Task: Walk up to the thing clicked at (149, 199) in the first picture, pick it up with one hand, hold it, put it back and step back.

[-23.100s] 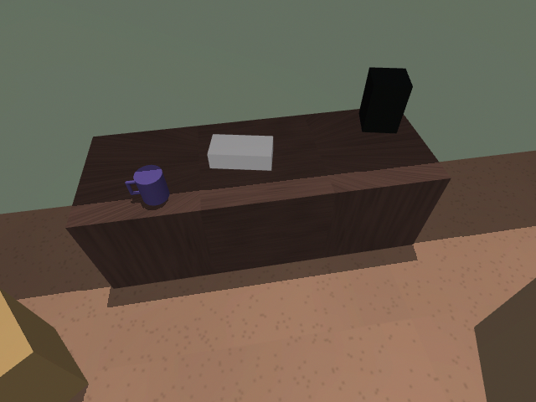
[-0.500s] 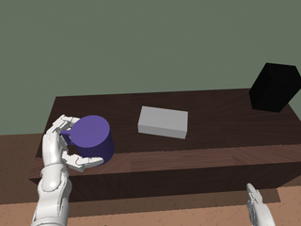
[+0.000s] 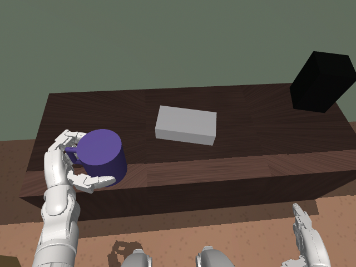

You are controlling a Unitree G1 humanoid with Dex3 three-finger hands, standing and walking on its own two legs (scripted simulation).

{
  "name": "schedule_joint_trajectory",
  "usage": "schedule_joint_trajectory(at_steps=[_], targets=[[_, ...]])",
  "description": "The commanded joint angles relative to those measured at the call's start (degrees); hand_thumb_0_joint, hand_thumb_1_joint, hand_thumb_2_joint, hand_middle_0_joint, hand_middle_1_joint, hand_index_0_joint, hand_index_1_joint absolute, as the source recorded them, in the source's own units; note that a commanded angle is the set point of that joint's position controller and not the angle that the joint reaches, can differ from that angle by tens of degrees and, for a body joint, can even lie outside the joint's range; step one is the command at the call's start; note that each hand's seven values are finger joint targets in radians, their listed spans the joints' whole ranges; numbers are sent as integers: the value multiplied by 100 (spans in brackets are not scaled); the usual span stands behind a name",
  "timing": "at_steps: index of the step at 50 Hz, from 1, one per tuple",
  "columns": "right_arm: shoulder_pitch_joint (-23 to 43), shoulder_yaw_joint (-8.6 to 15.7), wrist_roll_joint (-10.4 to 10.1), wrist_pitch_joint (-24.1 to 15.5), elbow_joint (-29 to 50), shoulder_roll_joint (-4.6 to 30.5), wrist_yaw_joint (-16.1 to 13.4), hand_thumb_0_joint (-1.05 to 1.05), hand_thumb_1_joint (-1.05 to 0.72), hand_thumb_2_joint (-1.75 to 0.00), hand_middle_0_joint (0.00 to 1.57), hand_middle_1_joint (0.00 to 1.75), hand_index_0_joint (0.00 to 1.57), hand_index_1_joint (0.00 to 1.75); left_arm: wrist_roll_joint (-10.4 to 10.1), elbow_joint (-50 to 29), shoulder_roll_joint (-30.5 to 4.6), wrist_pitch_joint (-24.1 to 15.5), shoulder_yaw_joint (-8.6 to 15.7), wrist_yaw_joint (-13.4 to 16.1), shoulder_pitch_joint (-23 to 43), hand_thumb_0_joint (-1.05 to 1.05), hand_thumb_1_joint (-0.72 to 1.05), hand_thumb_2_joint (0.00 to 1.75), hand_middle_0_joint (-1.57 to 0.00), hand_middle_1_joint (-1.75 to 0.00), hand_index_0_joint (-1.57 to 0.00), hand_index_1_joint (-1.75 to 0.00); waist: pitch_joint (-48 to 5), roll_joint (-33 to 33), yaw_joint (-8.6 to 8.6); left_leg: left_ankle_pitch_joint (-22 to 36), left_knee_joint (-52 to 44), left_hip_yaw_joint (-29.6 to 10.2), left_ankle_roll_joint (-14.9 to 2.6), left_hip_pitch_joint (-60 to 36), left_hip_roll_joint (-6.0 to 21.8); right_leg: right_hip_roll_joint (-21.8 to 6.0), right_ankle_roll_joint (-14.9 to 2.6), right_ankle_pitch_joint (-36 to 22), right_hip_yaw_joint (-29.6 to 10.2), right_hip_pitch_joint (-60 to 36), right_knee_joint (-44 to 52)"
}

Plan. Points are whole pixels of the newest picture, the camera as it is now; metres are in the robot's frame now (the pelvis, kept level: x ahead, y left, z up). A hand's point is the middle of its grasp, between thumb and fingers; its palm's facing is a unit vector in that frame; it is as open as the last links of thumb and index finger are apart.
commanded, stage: crouch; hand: left
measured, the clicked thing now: (96, 158) +0.36 +0.17 +0.01
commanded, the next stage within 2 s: lower in 0.96 s
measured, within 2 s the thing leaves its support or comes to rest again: neither
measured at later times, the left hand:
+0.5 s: hand (93, 150) +0.43 +0.21 -0.08, palm faces +0.24 -0.97 -0.04, open 11.6 cm
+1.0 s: hand (95, 147) +0.46 +0.22 -0.11, palm faces +0.28 -0.96 -0.04, open 11.6 cm
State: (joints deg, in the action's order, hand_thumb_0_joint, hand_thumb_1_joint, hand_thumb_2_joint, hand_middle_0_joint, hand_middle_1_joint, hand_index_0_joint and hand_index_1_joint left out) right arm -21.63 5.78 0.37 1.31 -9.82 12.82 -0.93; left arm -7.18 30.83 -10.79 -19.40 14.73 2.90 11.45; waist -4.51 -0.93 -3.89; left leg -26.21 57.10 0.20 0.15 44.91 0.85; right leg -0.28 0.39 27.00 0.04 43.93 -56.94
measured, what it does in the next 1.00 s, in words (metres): lowers itself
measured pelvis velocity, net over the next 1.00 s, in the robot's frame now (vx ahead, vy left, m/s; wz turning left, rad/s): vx -0.02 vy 0.00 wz -0.02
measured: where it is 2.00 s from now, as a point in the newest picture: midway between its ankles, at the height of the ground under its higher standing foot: outside the picture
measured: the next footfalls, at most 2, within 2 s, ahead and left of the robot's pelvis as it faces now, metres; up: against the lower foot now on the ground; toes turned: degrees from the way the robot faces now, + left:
none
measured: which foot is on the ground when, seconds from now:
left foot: down 0.00-1.00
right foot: down 0.00-1.00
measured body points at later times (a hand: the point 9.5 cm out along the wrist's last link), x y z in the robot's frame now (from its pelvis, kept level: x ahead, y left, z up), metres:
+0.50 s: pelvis -0.01 +0.01 -0.06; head +0.13 +0.04 +0.37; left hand +0.41 +0.27 -0.08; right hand +0.14 -0.25 -0.07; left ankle +0.02 +0.12 -0.68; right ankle +0.01 -0.12 -0.68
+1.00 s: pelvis -0.02 +0.00 -0.08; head +0.14 +0.05 +0.33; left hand +0.44 +0.27 -0.11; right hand +0.13 -0.27 -0.07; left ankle +0.02 +0.12 -0.68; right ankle +0.01 -0.12 -0.68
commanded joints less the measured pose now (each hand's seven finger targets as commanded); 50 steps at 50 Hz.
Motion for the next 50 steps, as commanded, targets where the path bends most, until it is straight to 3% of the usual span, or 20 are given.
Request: schedule_joint_trajectory(at_steps=[1,3,4,5,8,9,12,14,15,16,18,19,20,22,27,30,34,36,38,50], targets=[[131,363,122,-411,1606,841,-45,0,52,-6,5,5,5,5,-107,-1196,-1397,-1174,614,78,2798,0,-29,119,-119,-137,-121,-138,-2623,73,-128,1419,-196,-56,-111,-907,-98,-12,-51,-1805,-72,-741,382],[36,337,169,-374,1839,920,-24,0,51,-6,5,5,5,5,-134,-720,-1628,-1370,822,60,2807,0,-31,116,-115,-133,-117,-134,-2920,67,-129,1555,-54,-87,-111,-807,-103,-1,-61,-1885,-75,-737,270],[-83,495,187,-362,1834,1063,-20,0,51,-6,5,5,5,5,-121,-654,-1779,-1468,869,50,2966,0,-31,115,-114,-132,-116,-133,-3073,252,-179,1644,11,-102,-92,-840,-100,18,-85,-1903,-74,-602,198],[-273,330,230,-357,1773,935,11,0,51,-6,5,5,5,5,-95,-1044,-1877,-1627,781,20,3407,0,-28,114,-114,-131,-115,-132,-3279,648,-227,1784,76,-114,-56,-1026,-101,22,-111,-1967,-59,-504,98],[-428,525,239,-297,1758,1116,49,0,50,-6,5,5,5,5,-6,-62,-2054,-1714,901,-30,3342,0,-24,113,-117,-131,-118,-132,-3025,782,-371,1595,196,-134,-29,-838,-96,34,-125,-1724,-32,-84,-14],[-485,384,266,-282,1704,1004,90,0,50,-6,5,5,5,5,46,134,-1929,-1735,807,-46,3366,0,-24,112,-116,-130,-118,-131,-2904,806,-373,1516,216,-142,-25,-687,-88,44,-129,-1658,-21,37,-37],[-484,396,266,-299,1674,1014,173,0,51,-6,5,5,5,5,47,630,-1695,-1790,666,-141,3610,0,-21,111,-119,-131,-121,-132,-2717,1052,-535,1555,289,-238,36,-681,-19,93,-164,-1497,125,597,-200],[-402,327,268,-314,1794,1021,237,0,52,-6,5,5,5,5,70,1185,-1736,-1769,785,-204,3407,0,-16,115,-123,-134,-125,-135,-2720,976,-517,1899,411,-297,61,-552,24,117,-182,-1628,206,716,-320],[-347,142,274,-322,1764,878,290,0,52,-6,5,5,5,5,99,1341,-1614,-1780,661,-251,3443,0,-15,116,-125,-135,-126,-136,-2687,985,-504,1996,451,-330,76,-477,37,136,-201,-1636,243,807,-404],[-316,237,277,-317,1776,965,309,0,52,-5,5,5,5,5,100,1524,-1677,-1802,760,-266,3468,0,-15,118,-126,-137,-128,-138,-2684,961,-533,2071,501,-372,91,-420,61,159,-210,-1613,283,938,-475],[-359,339,292,-304,1629,1078,350,0,53,-5,5,5,5,5,79,1584,-1755,-1876,804,-292,3588,0,-11,120,-127,-138,-129,-139,-2770,1051,-549,2158,600,-446,122,-381,90,185,-234,-1548,327,1177,-645],[-143,391,279,-324,1967,1190,355,0,53,-5,5,5,5,5,84,1501,-2130,-1927,1032,-285,3702,0,-10,121,-129,-140,-131,-141,-2994,979,-520,2058,687,-416,77,-297,62,185,-214,-1564,297,1001,-676],[-344,361,296,-312,1852,1109,369,0,53,-5,5,5,5,5,101,1426,-2081,-1968,975,-280,3856,0,-10,122,-130,-141,-132,-142,-3152,972,-617,1927,759,-396,35,-180,40,183,-204,-1608,266,922,-707],[-275,430,297,-298,2069,1202,368,0,52,-6,5,5,5,5,139,1248,-2455,-2061,1214,-180,4095,0,-13,122,-129,-142,-131,-142,-3419,906,-590,1790,839,-383,-6,-25,8,189,-198,-1625,227,753,-788],[-438,504,323,-243,2435,1286,342,0,50,-6,5,5,5,5,173,974,-2772,-2282,1467,-61,4468,0,-14,119,-124,-137,-126,-138,-4140,1018,-742,2068,1112,-407,-27,-126,20,214,-190,-1851,205,755,-1015],[-508,280,325,-186,2424,1080,359,0,50,-6,5,5,5,5,241,1175,-2706,-2296,1308,-121,4648,0,-14,118,-122,-135,-123,-136,-3812,1260,-811,1988,1161,-413,-1,21,8,208,-197,-1735,197,1026,-1060],[-407,416,349,-153,2356,1231,363,0,50,-6,5,5,5,5,357,1537,-2860,-2229,1368,-173,4697,0,-13,119,-123,-135,-124,-137,-3509,1519,-865,1719,1186,-407,28,158,23,197,-212,-1449,187,1426,-1100],[-391,449,354,-146,2437,1288,375,0,51,-6,5,5,5,5,355,1951,-2644,-2135,1269,-226,4602,0,-11,120,-124,-137,-126,-138,-3380,1562,-978,1688,1198,-462,54,88,68,211,-226,-1282,247,1704,-1110],[-581,341,357,-144,2203,1156,406,0,51,-6,5,5,5,5,357,2023,-2673,-2108,1260,-252,4659,0,-11,121,-126,-138,-128,-139,-3281,1689,-1004,1580,1213,-474,73,134,69,223,-238,-1150,279,1864,-1142],[-238,487,312,-242,2856,1337,357,0,50,-6,5,5,5,5,359,1797,-3484,-2265,1776,-79,5064,0,-15,119,-125,-137,-126,-138,-4013,1298,-1030,1221,1551,-361,-106,947,-22,198,-142,-1357,51,1115,-1246]])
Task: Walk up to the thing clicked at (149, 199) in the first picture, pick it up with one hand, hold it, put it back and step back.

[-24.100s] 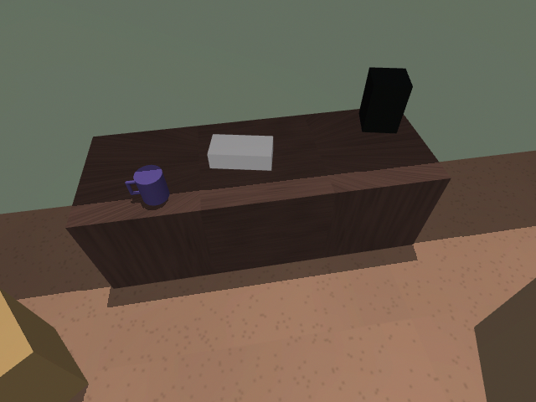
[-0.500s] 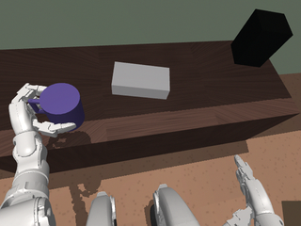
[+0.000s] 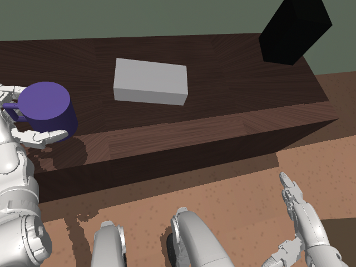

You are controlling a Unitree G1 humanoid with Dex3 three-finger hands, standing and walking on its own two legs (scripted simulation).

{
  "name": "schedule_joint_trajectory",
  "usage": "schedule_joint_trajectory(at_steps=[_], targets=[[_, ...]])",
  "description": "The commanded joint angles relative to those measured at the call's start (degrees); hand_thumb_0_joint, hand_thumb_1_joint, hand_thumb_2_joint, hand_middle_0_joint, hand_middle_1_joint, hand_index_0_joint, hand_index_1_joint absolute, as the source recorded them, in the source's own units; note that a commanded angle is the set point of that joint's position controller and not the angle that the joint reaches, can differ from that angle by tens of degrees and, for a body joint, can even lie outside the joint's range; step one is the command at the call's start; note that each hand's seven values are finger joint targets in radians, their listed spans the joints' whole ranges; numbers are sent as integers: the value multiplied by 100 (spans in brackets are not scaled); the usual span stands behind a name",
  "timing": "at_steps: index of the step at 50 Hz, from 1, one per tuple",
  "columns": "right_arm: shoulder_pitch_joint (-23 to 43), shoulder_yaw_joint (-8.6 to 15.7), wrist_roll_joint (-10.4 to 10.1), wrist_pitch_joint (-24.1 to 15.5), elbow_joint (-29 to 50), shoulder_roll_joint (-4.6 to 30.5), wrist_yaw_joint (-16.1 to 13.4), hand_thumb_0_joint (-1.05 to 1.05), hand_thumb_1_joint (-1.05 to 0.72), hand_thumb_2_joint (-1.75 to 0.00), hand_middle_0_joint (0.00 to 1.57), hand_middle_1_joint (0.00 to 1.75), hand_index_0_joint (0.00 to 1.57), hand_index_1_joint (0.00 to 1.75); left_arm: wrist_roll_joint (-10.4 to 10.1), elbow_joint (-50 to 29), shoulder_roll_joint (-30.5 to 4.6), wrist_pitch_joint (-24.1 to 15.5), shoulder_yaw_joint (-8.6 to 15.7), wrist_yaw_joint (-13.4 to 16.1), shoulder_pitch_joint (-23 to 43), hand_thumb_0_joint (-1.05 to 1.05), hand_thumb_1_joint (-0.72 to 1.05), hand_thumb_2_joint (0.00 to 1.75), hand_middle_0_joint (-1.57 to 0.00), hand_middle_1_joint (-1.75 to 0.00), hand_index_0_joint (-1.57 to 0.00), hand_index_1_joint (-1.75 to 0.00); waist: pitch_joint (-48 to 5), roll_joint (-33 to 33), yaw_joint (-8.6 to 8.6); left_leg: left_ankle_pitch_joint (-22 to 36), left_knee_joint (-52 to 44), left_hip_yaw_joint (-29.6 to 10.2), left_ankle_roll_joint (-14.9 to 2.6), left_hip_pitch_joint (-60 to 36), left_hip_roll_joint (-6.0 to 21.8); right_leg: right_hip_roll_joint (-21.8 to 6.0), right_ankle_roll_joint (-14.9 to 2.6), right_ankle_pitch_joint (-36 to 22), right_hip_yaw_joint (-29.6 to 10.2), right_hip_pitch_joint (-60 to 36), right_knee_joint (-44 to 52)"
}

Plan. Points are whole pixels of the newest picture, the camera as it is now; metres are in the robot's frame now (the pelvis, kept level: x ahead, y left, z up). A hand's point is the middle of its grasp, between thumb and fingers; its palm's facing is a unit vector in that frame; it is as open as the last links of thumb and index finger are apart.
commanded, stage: lower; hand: left
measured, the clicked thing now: (42, 113) +0.48 +0.21 -0.03
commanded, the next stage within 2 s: loosen in 1.38 s
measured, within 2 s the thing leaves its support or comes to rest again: rests again in 1.46 s
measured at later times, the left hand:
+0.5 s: hand (38, 124) +0.48 +0.24 -0.09, palm faces +0.31 -0.95 -0.03, open 11.6 cm
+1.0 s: hand (43, 127) +0.49 +0.24 -0.12, palm faces +0.31 -0.95 -0.03, open 11.6 cm
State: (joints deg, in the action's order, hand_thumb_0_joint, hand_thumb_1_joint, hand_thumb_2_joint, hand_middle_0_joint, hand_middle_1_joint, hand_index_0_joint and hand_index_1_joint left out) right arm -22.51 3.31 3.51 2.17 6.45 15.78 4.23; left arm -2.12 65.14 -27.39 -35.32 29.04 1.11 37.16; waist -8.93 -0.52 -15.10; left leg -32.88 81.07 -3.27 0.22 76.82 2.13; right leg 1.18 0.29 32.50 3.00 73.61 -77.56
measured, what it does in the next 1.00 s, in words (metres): lowers itself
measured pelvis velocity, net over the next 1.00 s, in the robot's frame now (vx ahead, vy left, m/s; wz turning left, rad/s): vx -0.01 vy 0.00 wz -0.03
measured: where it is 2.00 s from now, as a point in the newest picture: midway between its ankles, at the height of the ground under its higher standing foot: outside the picture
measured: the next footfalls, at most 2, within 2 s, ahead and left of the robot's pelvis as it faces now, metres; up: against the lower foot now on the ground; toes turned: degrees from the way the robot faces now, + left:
none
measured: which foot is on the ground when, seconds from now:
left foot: down 0.00-1.00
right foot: down 0.00-1.00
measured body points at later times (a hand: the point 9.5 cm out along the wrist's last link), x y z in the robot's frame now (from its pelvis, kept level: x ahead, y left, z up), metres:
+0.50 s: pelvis -0.01 +0.00 -0.03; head +0.18 +0.07 +0.37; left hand +0.46 +0.29 -0.08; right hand +0.17 -0.27 +0.02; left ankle +0.03 +0.12 -0.59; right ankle +0.03 -0.13 -0.59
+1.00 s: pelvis -0.01 +0.00 -0.05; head +0.19 +0.08 +0.34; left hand +0.47 +0.29 -0.12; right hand +0.16 -0.26 +0.02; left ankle +0.03 +0.12 -0.59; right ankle +0.03 -0.13 -0.59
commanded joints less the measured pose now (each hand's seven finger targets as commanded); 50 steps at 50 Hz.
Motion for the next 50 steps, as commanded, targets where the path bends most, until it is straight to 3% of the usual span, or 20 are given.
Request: schedule_joint_trajectory(at_steps=[1,4,5,8,11,13,16,18,20,24,26,27,28,29,33,38,43,47,49,50], targets=[[-254,737,16,-306,1196,1038,-162,0,50,-6,5,5,5,5,-129,-1611,-1842,-695,365,105,2491,0,-14,120,-124,-137,-125,-138,-3588,1337,67,2013,-800,-13,-116,-2297,-155,53,-127,-2025,-253,-1831,805],[-369,742,2,-276,1102,999,-148,0,49,-7,5,5,5,5,-63,-1475,-1881,-678,370,87,2307,0,-12,118,-124,-138,-125,-139,-3536,1382,76,2013,-746,25,-121,-2187,-167,37,-118,-2085,-301,-1838,795],[-374,803,-4,-275,1271,1102,-147,0,48,-7,5,5,5,5,-33,-1167,-1727,-629,319,71,2192,0,-14,118,-125,-138,-126,-139,-3416,1267,-54,2114,-755,-14,-115,-2248,-146,69,-137,-2132,-214,-1697,766],[-570,665,20,-261,899,983,-98,0,49,-7,5,5,5,5,-5,-877,-1565,-605,215,-7,2097,0,-11,120,-128,-140,-129,-141,-3059,1593,-72,2496,-694,-100,-28,-2489,-84,120,-207,-2035,-51,-953,578],[-408,774,45,-335,1101,1101,-63,0,50,-6,5,5,5,5,-6,-696,-1474,-632,179,-70,2017,0,-9,120,-129,-142,-131,-142,-3020,1500,-147,2310,-616,-142,-39,-2343,-77,147,-219,-1864,9,-785,513],[-459,718,68,-337,895,1014,-29,0,50,-6,5,5,5,5,4,-846,-1517,-694,175,-68,2120,0,-9,123,-129,-143,-131,-144,-3059,1720,-113,2392,-560,-158,-13,-2375,-73,147,-238,-1841,25,-618,397],[-224,891,53,-430,1554,1238,-50,0,50,-6,5,5,5,5,10,-1160,-1798,-807,263,-17,2417,0,-8,125,-130,-146,-132,-146,-3630,1742,-221,2340,-478,-201,-26,-2506,-70,167,-232,-1878,14,-826,342],[-289,840,69,-406,1400,1166,-42,0,49,-7,5,5,5,5,26,-1338,-2005,-887,357,27,2607,0,-11,125,-130,-145,-131,-146,-3661,1894,-138,2191,-376,-126,-55,-2292,-110,143,-217,-1866,-62,-852,302],[-152,1013,74,-441,1574,1345,-77,0,49,-7,5,5,5,5,3,-1337,-2060,-930,431,69,2605,0,-11,124,-127,-143,-129,-144,-3798,1933,-235,2274,-315,-191,-42,-2376,-95,151,-218,-1914,-41,-787,210],[-430,878,86,-421,1580,1178,-28,0,48,-7,5,5,5,5,44,-1400,-2172,-974,530,108,2547,0,-11,122,-127,-141,-128,-142,-3967,2068,-242,2431,-132,-165,-48,-2353,-108,140,-205,-2063,-75,-737,93],[-593,929,114,-398,1315,1215,-22,0,48,-7,5,5,5,5,122,-1249,-2194,-944,509,87,2481,0,-9,123,-127,-142,-128,-143,-3772,2189,-279,2522,-96,-164,-29,-2303,-98,139,-210,-2108,-62,-605,52],[-419,855,100,-408,1578,1204,0,0,48,-7,5,5,5,5,137,-1032,-1998,-895,405,69,2379,0,-12,123,-128,-142,-129,-143,-3590,2061,-297,2341,-153,-200,-23,-2261,-92,150,-222,-1924,-22,-447,49],[-546,955,121,-401,1384,1243,1,0,48,-7,5,5,5,5,178,-1101,-2111,-881,460,60,2365,0,-13,123,-127,-142,-128,-143,-3589,2232,-285,2427,-112,-188,-3,-2328,-76,150,-232,-1914,-19,-331,25],[-403,892,107,-385,1549,1189,11,0,48,-7,5,5,5,5,172,-976,-1908,-857,351,49,2444,0,-12,125,-130,-144,-131,-145,-3421,2184,-354,2220,-180,-225,14,-2245,-66,156,-242,-1712,21,-189,20],[-413,956,105,-375,1477,1264,31,0,50,-6,5,5,5,5,206,-771,-2047,-764,474,63,2211,0,-12,127,-131,-147,-133,-148,-3209,2179,-244,1955,-218,-254,39,-2061,-48,181,-268,-1426,85,14,-49],[-336,981,94,-455,1805,1321,17,0,50,-6,5,5,5,5,166,-904,-2100,-809,511,112,2351,0,-9,128,-132,-148,-134,-149,-3562,1990,-318,2066,-31,-237,-24,-1881,-66,194,-245,-1655,63,-241,-138],[-238,970,70,-491,2009,1316,-5,0,50,-6,5,5,5,5,168,-983,-2109,-932,476,133,2584,0,-11,127,-130,-146,-132,-147,-3561,1886,-428,1623,23,-227,-61,-1588,-86,178,-223,-1424,-20,-234,-131],[-431,1088,62,-475,2197,1435,11,0,50,-6,5,5,5,5,227,-919,-2309,-931,580,125,2383,0,-10,126,-127,-144,-129,-145,-3912,1941,-428,2072,178,-198,-58,-1772,-94,187,-211,-1826,-28,-397,-243],[-614,1100,72,-429,2124,1415,33,0,50,-7,5,5,5,5,244,-865,-2192,-913,528,123,2395,0,-12,125,-126,-143,-127,-144,-3703,2108,-509,2157,147,-231,-25,-1930,-81,197,-235,-1771,42,-94,-264],[-709,1055,87,-411,1857,1334,44,0,50,-7,5,5,5,5,272,-1062,-2346,-936,605,129,2468,0,-11,125,-124,-141,-126,-142,-3584,2340,-412,2213,123,-252,27,-2036,-69,192,-253,-1692,66,110,-324]])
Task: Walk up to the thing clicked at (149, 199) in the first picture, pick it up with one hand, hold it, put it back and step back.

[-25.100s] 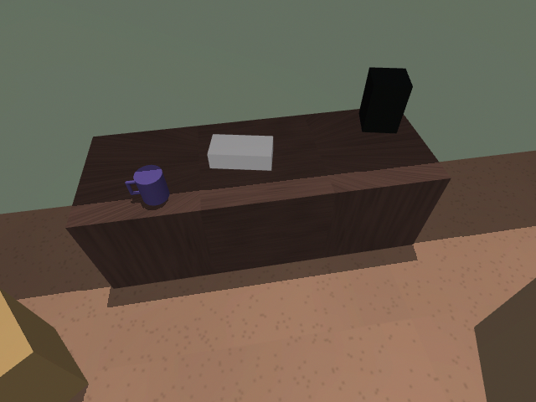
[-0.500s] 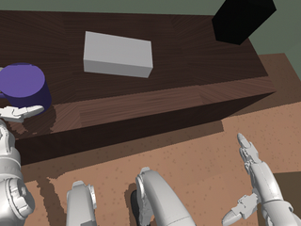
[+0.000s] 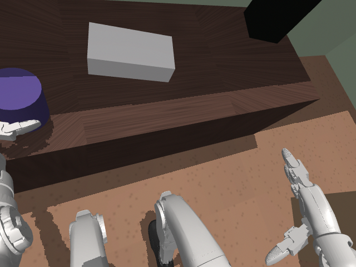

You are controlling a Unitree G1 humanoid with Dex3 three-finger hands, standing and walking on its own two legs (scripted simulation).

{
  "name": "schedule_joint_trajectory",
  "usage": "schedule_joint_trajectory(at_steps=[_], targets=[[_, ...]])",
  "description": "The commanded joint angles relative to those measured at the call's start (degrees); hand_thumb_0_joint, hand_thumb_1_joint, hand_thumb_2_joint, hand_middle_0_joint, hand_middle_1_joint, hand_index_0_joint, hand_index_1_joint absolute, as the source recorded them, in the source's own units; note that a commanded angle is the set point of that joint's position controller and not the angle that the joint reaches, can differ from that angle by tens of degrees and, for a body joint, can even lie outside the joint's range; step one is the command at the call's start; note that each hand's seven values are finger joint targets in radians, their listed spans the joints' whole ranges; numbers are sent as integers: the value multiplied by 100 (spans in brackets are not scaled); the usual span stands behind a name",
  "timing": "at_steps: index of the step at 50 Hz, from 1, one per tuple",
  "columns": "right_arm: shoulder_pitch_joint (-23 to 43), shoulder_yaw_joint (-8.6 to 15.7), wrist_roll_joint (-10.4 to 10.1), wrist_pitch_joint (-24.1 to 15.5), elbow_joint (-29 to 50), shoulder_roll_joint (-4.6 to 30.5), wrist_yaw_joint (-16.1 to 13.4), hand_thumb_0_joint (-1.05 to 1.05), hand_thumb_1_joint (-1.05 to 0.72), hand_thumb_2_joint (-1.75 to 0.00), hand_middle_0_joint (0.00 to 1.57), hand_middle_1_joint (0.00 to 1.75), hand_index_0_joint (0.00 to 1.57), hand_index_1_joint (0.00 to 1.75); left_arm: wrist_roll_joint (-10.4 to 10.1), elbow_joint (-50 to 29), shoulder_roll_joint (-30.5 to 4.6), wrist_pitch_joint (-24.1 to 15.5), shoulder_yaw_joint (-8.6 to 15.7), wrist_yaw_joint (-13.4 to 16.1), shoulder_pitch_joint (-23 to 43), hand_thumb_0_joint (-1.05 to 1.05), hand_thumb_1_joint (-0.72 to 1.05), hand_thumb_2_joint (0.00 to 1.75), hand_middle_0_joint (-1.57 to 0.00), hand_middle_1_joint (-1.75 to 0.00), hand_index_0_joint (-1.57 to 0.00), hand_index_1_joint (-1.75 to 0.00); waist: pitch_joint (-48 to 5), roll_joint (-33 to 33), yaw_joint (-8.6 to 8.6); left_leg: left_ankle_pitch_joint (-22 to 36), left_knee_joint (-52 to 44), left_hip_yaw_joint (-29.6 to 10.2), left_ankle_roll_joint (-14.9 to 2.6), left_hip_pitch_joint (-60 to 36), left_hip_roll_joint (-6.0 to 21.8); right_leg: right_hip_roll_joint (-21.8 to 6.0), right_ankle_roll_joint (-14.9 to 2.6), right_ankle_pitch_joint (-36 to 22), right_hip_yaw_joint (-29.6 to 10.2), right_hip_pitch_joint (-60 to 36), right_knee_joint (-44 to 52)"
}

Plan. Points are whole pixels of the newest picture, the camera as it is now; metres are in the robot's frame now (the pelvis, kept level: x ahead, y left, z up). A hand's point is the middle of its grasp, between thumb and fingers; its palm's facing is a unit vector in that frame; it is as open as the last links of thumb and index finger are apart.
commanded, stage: lower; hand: left
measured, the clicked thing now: (9, 102) +0.50 +0.23 -0.07
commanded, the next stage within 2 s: loosen in 0.38 s
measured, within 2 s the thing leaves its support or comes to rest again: rests again in 0.46 s
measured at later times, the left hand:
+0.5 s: hand (6, 110) +0.50 +0.24 -0.10, palm faces +0.33 -0.94 -0.04, open 11.6 cm
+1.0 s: hand (1, 105) +0.50 +0.25 -0.08, palm faces +0.35 -0.94 -0.01, open 15.4 cm
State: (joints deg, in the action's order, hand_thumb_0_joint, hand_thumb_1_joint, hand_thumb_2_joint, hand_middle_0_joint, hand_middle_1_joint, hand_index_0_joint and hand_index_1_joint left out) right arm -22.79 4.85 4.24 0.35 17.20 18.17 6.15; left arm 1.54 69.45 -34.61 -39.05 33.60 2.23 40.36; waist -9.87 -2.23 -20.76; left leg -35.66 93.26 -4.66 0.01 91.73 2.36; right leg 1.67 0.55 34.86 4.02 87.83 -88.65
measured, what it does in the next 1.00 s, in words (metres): stands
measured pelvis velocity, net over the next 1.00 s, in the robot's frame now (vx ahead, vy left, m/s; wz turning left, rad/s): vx -0.01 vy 0.01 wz -0.01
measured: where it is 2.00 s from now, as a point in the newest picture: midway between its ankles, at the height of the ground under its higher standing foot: outside the picture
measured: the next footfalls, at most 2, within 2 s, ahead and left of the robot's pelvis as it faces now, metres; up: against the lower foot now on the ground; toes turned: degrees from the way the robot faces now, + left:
none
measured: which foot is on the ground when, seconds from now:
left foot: down 0.00-1.00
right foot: down 0.00-1.00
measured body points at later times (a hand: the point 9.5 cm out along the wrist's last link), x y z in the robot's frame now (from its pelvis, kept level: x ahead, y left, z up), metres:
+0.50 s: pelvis +0.00 +0.00 -0.01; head +0.21 +0.09 +0.38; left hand +0.47 +0.29 -0.09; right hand +0.18 -0.26 +0.09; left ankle +0.04 +0.11 -0.54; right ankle +0.05 -0.13 -0.54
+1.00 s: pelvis -0.01 +0.01 -0.02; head +0.19 +0.10 +0.38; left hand +0.48 +0.30 -0.07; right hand +0.17 -0.25 +0.09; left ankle +0.04 +0.11 -0.54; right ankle +0.05 -0.13 -0.54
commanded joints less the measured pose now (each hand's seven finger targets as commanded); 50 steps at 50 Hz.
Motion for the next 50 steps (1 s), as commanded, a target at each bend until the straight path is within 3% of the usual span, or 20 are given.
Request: schedule_joint_trajectory(at_steps=[1,7,10,12,15,18,20,21,25,27,29,33,36,39,40,41,43,47,49,50], targets=[[-745,953,14,-224,767,1101,-131,0,50,-7,5,5,5,5,-90,-1497,-1610,-559,137,7,2107,0,-11,124,-125,-141,-126,-142,-3528,2634,128,2524,-1087,-107,60,-3646,-82,149,-292,-1877,-29,-1231,779],[-361,942,23,-296,1112,1107,-111,0,50,-6,5,5,5,5,-71,-1437,-1347,-483,-31,9,2162,0,-13,124,-126,-142,-128,-143,-3214,2569,74,1938,-1128,-105,48,-3319,-72,152,-294,-1499,-24,-1106,824],[-491,938,26,-297,980,1141,-115,0,50,-6,5,5,5,5,-98,-1407,-1555,-499,117,18,2052,0,-13,125,-128,-144,-129,-145,-3369,2548,133,2068,-1028,-76,19,-3220,-82,152,-284,-1643,-61,-1241,766],[-403,1074,26,-307,1139,1246,-134,0,51,-6,5,5,5,5,-66,-1373,-1598,-527,132,56,2103,0,-12,127,-128,-145,-130,-146,-3417,2451,49,2025,-1003,-96,4,-3144,-84,163,-278,-1654,-45,-1265,756],[-474,897,17,-313,1160,1099,-112,0,50,-6,5,5,5,5,-51,-1257,-1542,-562,111,63,2024,0,-13,127,-129,-146,-130,-147,-3400,2322,22,2076,-915,-99,-24,-2961,-105,155,-255,-1759,-70,-1357,717],[-519,1057,-5,-356,1412,1224,-109,0,50,-6,5,5,5,5,-78,-1371,-1643,-601,227,64,1978,0,-11,125,-128,-144,-130,-145,-3668,2162,7,2081,-846,-63,-60,-2905,-121,155,-224,-1874,-144,-1633,728],[-576,1113,-5,-341,1386,1266,-92,0,51,-6,5,5,5,5,-86,-1231,-1478,-594,178,64,1849,0,-14,125,-124,-142,-126,-143,-3586,2294,-23,2324,-846,-103,-25,-3101,-111,175,-254,-1957,-48,-1370,651],[-783,1081,8,-316,1078,1195,-84,0,50,-6,5,5,5,5,-50,-1387,-1721,-619,295,86,1923,0,-14,124,-125,-142,-126,-143,-3493,2465,29,2363,-812,-87,-10,-3051,-111,173,-260,-1960,-57,-1289,591],[-649,1136,8,-374,1371,1199,-58,0,50,-6,5,5,5,5,-14,-1406,-1487,-615,144,65,1929,0,-14,114,-129,-137,-132,-137,-3508,2435,-53,2294,-739,-72,-22,-3006,-117,163,-248,-1959,-113,-1307,600],[-682,1181,11,-360,1102,1228,-56,0,49,-5,5,5,5,5,-46,-1715,-1714,-646,294,94,2039,0,-30,98,-113,-121,-117,-121,-3553,2682,97,2380,-772,-69,18,-3180,-105,163,-272,-1921,-99,-1185,553],[-599,1171,9,-379,1186,1178,-54,0,48,-5,5,5,5,5,-118,-1653,-1384,-633,120,65,2182,0,-43,82,-104,-105,-107,-105,-3498,2700,-9,2148,-784,-82,18,-3162,-96,163,-269,-1747,-86,-1087,571],[-600,1087,18,-399,1217,1142,-49,0,48,-5,5,5,5,5,-89,-1654,-1427,-595,77,61,2111,0,-59,50,-84,-80,-88,-78,-3541,2625,-1,2115,-725,-43,-9,-3009,-101,157,-248,-1798,-148,-1227,603],[-653,1123,18,-349,1164,1194,-59,0,50,-5,5,5,5,5,-3,-1460,-1393,-527,39,78,1929,0,-61,35,-61,-59,-64,-58,-3419,2659,35,2221,-832,-107,49,-3195,-79,177,-289,-1741,-19,-974,530],[-465,1146,-20,-333,1469,1246,-76,0,51,-5,5,5,5,5,-3,-1190,-1130,-458,-103,88,1891,0,-61,26,-50,-46,-52,-45,-3181,2447,-57,1952,-977,-186,79,-3116,-49,187,-299,-1486,84,-810,554],[-733,1174,-17,-299,1198,1240,-77,0,51,-5,5,5,5,5,-8,-1106,-1275,-424,32,118,1716,0,-61,26,-51,-46,-53,-45,-3068,2440,-7,1907,-959,-137,58,-2962,-71,189,-295,-1508,63,-912,572],[-508,1122,-39,-319,1541,1221,-73,0,51,-5,5,5,5,5,-49,-1049,-955,-398,-157,101,1738,0,-61,23,-47,-42,-49,-41,-3166,2226,-110,1901,-922,-131,13,-2894,-82,190,-276,-1567,66,-1002,632],[-667,1134,-47,-298,1272,1217,-78,0,52,-5,5,5,5,5,-32,-1088,-1093,-408,-86,135,1812,0,-61,18,-40,-34,-42,-34,-2923,2258,-53,1594,-1062,-172,54,-2832,-65,181,-295,-1299,95,-812,583],[-654,1157,-67,-340,1316,1209,-108,0,52,-5,5,5,5,5,-54,-930,-1008,-421,-153,149,1875,0,-61,8,-28,-21,-29,-20,-2927,2099,-188,1496,-940,-117,-6,-2651,-88,179,-267,-1330,74,-882,617],[-602,1051,-66,-339,1367,1173,-93,0,52,-5,5,5,5,5,-43,-945,-1059,-447,-141,163,1877,0,-61,1,-21,-13,-22,-12,-2925,2095,-116,1678,-931,-129,-2,-2655,-103,175,-275,-1423,80,-878,575],[-636,1073,-76,-344,1277,1170,-99,0,52,-5,5,5,5,5,-1,-1074,-1299,-458,-71,154,1916,0,-61,0,-17,-10,-19,-9,-3054,2184,-26,1737,-883,-96,-4,-2702,-110,167,-270,-1487,43,-965,549]])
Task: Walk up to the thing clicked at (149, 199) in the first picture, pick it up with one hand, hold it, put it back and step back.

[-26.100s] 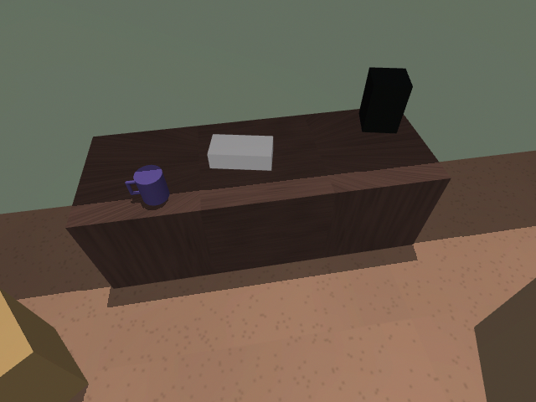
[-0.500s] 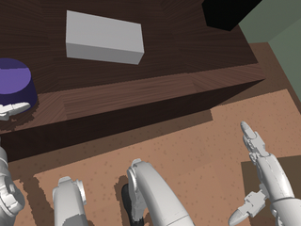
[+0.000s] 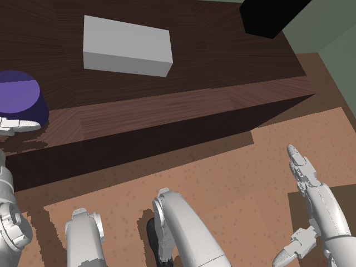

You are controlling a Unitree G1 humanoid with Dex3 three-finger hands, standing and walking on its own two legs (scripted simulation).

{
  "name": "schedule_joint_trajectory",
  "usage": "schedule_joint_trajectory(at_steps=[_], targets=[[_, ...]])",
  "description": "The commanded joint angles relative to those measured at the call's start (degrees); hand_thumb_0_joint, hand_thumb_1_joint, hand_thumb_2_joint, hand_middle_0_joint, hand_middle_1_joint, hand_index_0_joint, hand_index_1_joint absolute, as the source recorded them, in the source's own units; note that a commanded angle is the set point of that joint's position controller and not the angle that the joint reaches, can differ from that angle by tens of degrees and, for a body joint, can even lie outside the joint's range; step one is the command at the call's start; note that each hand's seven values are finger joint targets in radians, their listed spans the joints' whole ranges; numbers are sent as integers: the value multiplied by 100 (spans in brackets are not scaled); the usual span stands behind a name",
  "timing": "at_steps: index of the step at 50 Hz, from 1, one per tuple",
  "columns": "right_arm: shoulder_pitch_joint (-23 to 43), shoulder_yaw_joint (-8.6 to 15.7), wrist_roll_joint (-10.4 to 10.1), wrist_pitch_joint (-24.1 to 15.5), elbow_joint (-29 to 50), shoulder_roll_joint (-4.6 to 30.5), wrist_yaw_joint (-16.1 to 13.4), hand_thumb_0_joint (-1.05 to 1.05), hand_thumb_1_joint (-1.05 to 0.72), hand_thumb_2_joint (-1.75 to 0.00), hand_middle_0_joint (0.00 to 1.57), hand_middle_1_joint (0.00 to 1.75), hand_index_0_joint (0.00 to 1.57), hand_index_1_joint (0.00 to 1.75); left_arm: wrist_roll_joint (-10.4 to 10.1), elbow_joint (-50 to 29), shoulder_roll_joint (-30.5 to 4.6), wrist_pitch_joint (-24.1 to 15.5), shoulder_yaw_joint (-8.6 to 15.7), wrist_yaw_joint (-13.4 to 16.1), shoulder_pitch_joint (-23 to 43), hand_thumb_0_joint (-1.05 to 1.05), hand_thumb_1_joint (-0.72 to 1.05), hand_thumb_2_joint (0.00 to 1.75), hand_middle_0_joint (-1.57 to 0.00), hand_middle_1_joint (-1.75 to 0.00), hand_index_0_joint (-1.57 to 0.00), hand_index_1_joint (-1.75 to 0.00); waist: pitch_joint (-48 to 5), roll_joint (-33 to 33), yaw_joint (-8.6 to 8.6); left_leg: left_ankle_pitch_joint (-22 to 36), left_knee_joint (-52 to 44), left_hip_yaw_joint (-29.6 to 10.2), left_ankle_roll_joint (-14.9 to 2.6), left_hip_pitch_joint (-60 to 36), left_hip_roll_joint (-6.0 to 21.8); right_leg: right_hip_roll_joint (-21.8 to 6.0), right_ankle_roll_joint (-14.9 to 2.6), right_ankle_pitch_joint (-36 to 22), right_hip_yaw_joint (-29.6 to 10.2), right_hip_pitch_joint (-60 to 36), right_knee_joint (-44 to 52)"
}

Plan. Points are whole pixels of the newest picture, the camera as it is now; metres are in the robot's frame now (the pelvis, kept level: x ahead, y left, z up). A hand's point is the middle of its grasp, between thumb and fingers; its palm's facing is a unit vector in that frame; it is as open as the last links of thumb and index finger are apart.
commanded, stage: withdraw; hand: left
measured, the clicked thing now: (9, 103) +0.51 +0.23 -0.08
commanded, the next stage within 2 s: rise in 0.38 s
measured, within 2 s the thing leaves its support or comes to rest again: neither
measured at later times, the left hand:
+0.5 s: hand out of the picture +0.49 +0.33 +0.07, palm faces +0.37 -0.93 -0.04, open 17.7 cm
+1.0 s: hand out of the picture +0.41 +0.39 +0.15, palm faces +0.46 -0.80 -0.40, open 17.2 cm
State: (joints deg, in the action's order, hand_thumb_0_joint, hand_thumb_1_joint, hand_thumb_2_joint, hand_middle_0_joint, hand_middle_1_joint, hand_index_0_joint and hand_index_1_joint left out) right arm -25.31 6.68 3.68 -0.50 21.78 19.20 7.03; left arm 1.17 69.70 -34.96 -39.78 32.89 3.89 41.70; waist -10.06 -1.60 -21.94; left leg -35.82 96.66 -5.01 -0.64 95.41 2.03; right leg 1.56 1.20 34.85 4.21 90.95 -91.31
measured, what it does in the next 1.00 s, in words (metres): rises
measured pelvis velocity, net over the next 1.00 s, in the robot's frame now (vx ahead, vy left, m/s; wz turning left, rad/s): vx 0.04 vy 0.01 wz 0.05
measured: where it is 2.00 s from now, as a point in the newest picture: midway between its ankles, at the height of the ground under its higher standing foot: (131, 266)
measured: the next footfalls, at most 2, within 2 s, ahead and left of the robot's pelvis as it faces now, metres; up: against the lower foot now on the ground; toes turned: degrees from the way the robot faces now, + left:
none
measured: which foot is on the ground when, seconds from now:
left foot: down 0.00-1.00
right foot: down 0.00-1.00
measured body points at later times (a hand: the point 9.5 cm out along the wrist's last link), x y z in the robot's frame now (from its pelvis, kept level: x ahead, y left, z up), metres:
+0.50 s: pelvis +0.01 +0.01 +0.05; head +0.16 +0.09 +0.47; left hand +0.47 +0.38 +0.07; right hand +0.18 -0.25 +0.13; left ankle +0.05 +0.11 -0.52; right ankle +0.06 -0.14 -0.52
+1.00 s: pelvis +0.04 +0.01 +0.14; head +0.12 +0.04 +0.59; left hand +0.38 +0.43 +0.17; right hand +0.23 -0.19 +0.14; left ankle +0.05 +0.11 -0.52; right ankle +0.06 -0.14 -0.52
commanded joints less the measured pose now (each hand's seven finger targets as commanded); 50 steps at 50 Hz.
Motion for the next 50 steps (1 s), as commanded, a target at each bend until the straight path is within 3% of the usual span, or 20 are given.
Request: schedule_joint_trajectory(at_steps=[1,6,11,13,15,17,19,21,25,26,28,30,33,36,38,40,42,44,48,50], targets=[[-376,867,-1,-261,914,1048,-178,0,51,-5,5,5,5,5,38,-1036,-1097,-390,-74,-13,1849,0,-61,0,-16,-7,-17,-6,-3134,2051,12,1778,-1181,-52,37,-3045,-82,185,-326,-1526,22,-1298,837],[-335,875,-16,-238,1520,1187,-191,0,52,-5,5,5,5,5,61,-1502,-1795,-426,276,-128,1931,0,-61,2,-8,-8,-10,-7,-3704,2236,173,1952,-1254,-5,77,-3337,-87,164,-319,-1717,-73,-1802,920],[-619,1088,-75,-88,1213,1242,-222,0,51,-6,5,5,5,5,-41,-2237,-2423,-185,668,-289,2001,0,-61,3,-6,-7,-8,-6,-3885,2816,369,2095,-1442,55,125,-3909,-96,143,-330,-1734,-165,-2016,1089],[-717,1003,-95,-30,921,1146,-246,0,51,-6,5,5,5,5,-45,-2656,-2678,5,742,-436,2078,0,-61,2,-7,-6,-8,-6,-3814,3147,536,2102,-1623,70,166,-4238,-75,139,-351,-1630,-181,-1999,1183],[-677,886,-138,-27,912,1048,-274,0,50,-6,5,5,5,5,-95,-2652,-2535,253,637,-622,1939,0,-61,0,-7,-5,-8,-5,-3657,3155,550,2193,-1761,60,177,-4465,-51,150,-352,-1634,-148,-2051,1316],[-555,745,-164,18,614,962,-324,0,50,-6,5,5,5,5,-157,-1967,-1968,626,303,-841,1392,0,-61,0,-7,-5,-8,-4,-3016,2791,541,2191,-1932,86,147,-4298,-32,149,-333,-1675,-137,-2081,1569],[-329,532,-203,37,509,966,-379,0,51,-6,5,5,5,5,-248,-1933,-2069,873,358,-968,1214,0,-61,0,-7,-3,-8,-3,-2555,2543,716,2000,-2227,33,160,-4170,-1,148,-326,-1530,-88,-2146,1726],[-181,483,-234,17,932,996,-421,0,52,-5,5,5,5,5,-368,-2143,-2160,1024,412,-1058,1394,0,-61,0,-6,-4,-9,-2,-2849,2259,703,1997,-2302,65,111,-4359,24,158,-296,-1629,-103,-2566,1952],[-315,402,-306,-8,329,891,-499,0,58,-4,5,5,5,5,-706,-1459,-1511,1190,291,-1176,832,0,-56,5,-5,-4,-5,-4,-2016,1510,732,1487,-2691,-9,92,-4030,23,168,-279,-1301,-28,-2577,2217],[-580,504,-339,95,222,1029,-497,0,50,-5,6,5,6,5,123,-363,-2299,1742,270,-834,0,0,-59,4,-6,-4,-6,-4,-1959,1660,998,1604,-3014,31,144,-4482,-9,183,-321,-1261,28,-2701,2370],[-597,395,-422,197,18,883,-499,0,49,-6,6,5,5,5,-71,-1542,-2062,1977,45,-644,1172,0,-61,5,-7,-5,-7,-6,-2252,1639,887,1777,-3125,25,151,-4816,32,215,-319,-1426,0,-2843,2514],[-824,509,-439,309,-294,929,-528,0,48,-6,6,5,5,5,83,-2056,-2842,2199,383,-428,1532,0,-61,4,-8,-5,-8,-5,-2658,1789,1109,1798,-3310,109,132,-5092,-18,201,-302,-1518,-74,-3289,2718],[-732,209,-418,426,-826,726,-565,0,37,-9,6,5,5,5,275,-2214,-3209,2418,336,-148,1803,0,-53,7,-9,-5,-9,-6,-2668,1988,1266,2210,-3549,32,209,-5664,34,183,-311,-1636,-97,-3327,2828],[-72,-129,-398,472,-806,533,-607,0,13,-33,14,19,14,19,337,-2134,-3000,2569,174,65,1822,0,-44,12,-6,-7,-6,-7,-2499,1843,1401,2448,-3719,94,190,-5748,6,136,-297,-1774,-170,-3685,3085],[354,-460,-377,432,-860,358,-617,0,-3,-49,14,20,14,20,368,-1597,-2482,2652,-167,107,1611,0,-43,13,-6,-7,-6,-7,-2063,1716,1420,2200,-3918,57,198,-5681,22,117,-306,-1608,-166,-3650,3200],[621,-791,-358,405,-659,163,-609,0,-19,-60,15,21,15,21,378,-1210,-2047,2714,-405,106,1253,0,-43,13,-6,-8,-6,-8,-2205,1458,1519,2551,-3952,136,163,-5766,16,111,-296,-1880,-144,-3976,3341],[601,-856,-372,416,-328,186,-618,0,-35,-66,16,23,16,23,377,-972,-1762,2839,-633,95,768,0,-45,12,-6,-7,-6,-7,-2426,1105,1502,2709,-4011,228,128,-5835,-7,105,-271,-2135,-140,-4465,3550],[-27,-461,-387,532,-406,627,-680,0,-51,-71,17,24,17,24,348,-935,-1941,2975,-515,99,112,0,-49,9,-6,-7,-6,-7,-2368,931,1488,2874,-4171,288,134,-6072,-10,105,-258,-2369,-116,-4802,3735],[-802,-215,-556,664,-1358,599,-695,0,-67,-77,18,26,18,26,160,-1880,-1563,3333,-799,-2,-267,0,-53,7,-5,-6,-5,-6,-1969,1043,1493,3412,-4404,284,187,-6631,4,122,-270,-2660,-54,-4713,3979],[-475,-315,-644,647,-1742,431,-688,0,-75,-81,19,28,19,28,33,-2426,-1236,3493,-1003,-4,-584,0,-53,7,-5,-6,-5,-6,-1519,1021,1650,3174,-4600,268,191,-6515,3,108,-289,-2489,-44,-4701,4081]])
